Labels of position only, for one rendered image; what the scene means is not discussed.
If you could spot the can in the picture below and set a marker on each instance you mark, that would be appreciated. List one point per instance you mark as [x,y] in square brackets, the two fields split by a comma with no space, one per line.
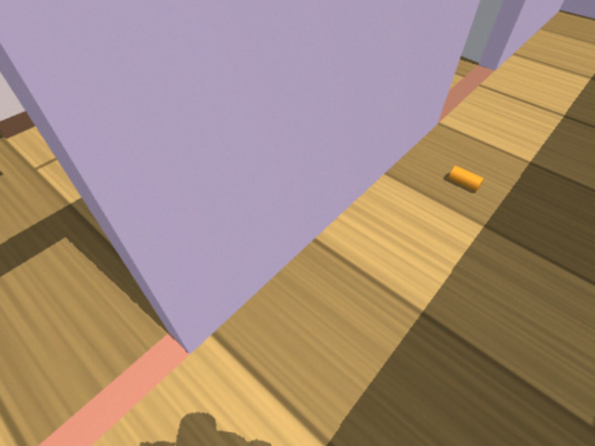
[465,178]

